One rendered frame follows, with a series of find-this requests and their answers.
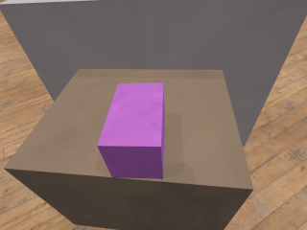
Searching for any carton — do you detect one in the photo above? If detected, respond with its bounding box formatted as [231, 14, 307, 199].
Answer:
[97, 82, 165, 179]

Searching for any pedestal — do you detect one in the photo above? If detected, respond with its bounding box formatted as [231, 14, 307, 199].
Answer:
[4, 69, 254, 230]

